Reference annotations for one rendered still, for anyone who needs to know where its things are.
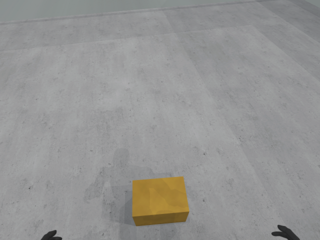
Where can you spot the right robot hand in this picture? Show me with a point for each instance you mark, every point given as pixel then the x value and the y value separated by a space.
pixel 285 233

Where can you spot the carton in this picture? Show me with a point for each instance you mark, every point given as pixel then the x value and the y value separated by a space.
pixel 159 201

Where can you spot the left robot hand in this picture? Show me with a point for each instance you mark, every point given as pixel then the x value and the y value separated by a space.
pixel 50 234

